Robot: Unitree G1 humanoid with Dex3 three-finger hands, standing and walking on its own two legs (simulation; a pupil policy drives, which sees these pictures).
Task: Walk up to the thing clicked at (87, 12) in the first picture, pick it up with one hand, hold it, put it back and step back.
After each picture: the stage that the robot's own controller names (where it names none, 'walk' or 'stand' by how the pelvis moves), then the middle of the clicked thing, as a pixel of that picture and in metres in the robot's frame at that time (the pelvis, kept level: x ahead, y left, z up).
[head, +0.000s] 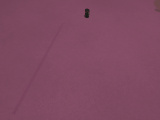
stand; (87, 13) +2.05 -0.09 -0.72
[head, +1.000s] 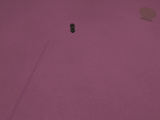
walk; (72, 28) +1.91 +0.23 -0.71
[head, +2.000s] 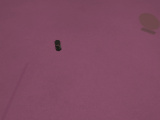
walk; (57, 45) +1.32 +0.34 -0.72
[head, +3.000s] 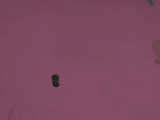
walk; (55, 80) +0.85 +0.26 -0.71
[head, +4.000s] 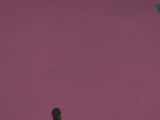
walk; (56, 115) +0.52 +0.18 -0.69
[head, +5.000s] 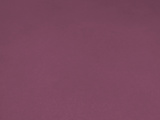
stand; out of the picture +0.38 +0.16 -0.71
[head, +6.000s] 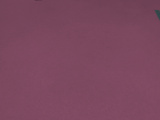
stand; out of the picture +0.37 +0.17 -0.72
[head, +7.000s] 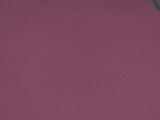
stand; out of the picture +0.38 +0.19 -0.72
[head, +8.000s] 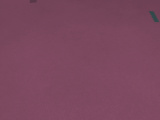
stand; out of the picture +0.35 +0.19 -0.73
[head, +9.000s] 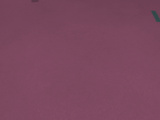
stand; out of the picture +0.35 +0.19 -0.73
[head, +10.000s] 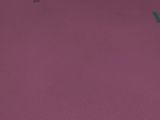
go down; out of the picture +0.35 +0.18 -0.73
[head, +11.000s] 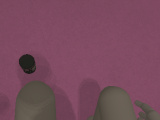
go down; (28, 64) +0.43 +0.23 -0.34
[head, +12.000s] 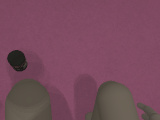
go down; (18, 61) +0.42 +0.25 -0.30
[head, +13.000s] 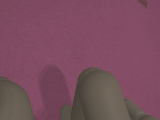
close in; out of the picture +0.39 +0.29 -0.22
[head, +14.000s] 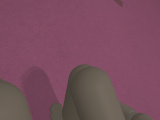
close; out of the picture +0.39 +0.29 -0.21
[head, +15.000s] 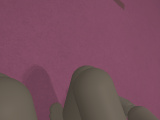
lift; out of the picture +0.35 +0.27 -0.22
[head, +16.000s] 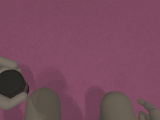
lift; (14, 86) +0.30 +0.23 -0.04
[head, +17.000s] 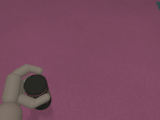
hold; (38, 93) +0.32 +0.15 +0.03
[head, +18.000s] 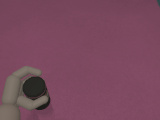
hold; (37, 94) +0.32 +0.16 +0.01
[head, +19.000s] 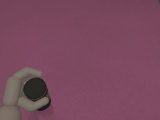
crouch; (38, 95) +0.31 +0.15 +0.01
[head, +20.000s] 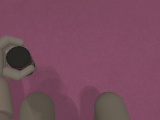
crouch; (22, 62) +0.40 +0.20 -0.08
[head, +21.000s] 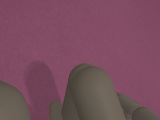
lower; out of the picture +0.38 +0.30 -0.22
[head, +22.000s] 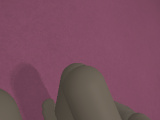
lower; out of the picture +0.41 +0.29 -0.23
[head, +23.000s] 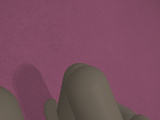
lower; out of the picture +0.40 +0.30 -0.22
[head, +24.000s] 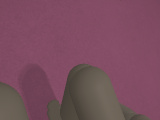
lower; out of the picture +0.38 +0.30 -0.22
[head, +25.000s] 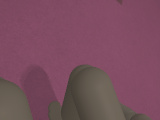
loosen; out of the picture +0.37 +0.27 -0.22
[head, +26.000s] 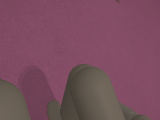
withdraw; out of the picture +0.37 +0.26 -0.22
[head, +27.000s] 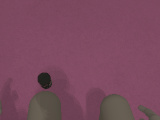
walk; (45, 81) +0.41 +0.19 -0.42
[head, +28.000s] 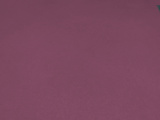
stand; out of the picture +0.35 +0.14 -0.66
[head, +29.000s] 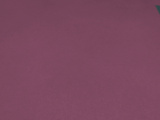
stand; out of the picture +0.35 +0.16 -0.67
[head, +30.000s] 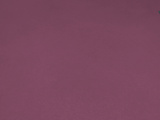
stand; out of the picture +0.35 +0.14 -0.71
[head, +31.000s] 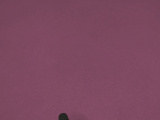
walk; (64, 119) +0.40 +0.17 -0.70
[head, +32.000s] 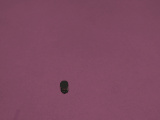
walk; (64, 87) +0.64 +0.11 -0.69
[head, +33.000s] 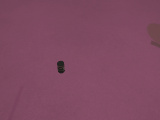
stand; (61, 67) +0.96 +0.19 -0.69
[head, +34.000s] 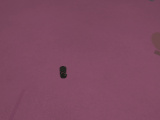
stand; (63, 72) +0.94 +0.16 -0.71
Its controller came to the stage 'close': yes
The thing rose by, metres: 0.71
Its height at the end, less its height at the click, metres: +0.00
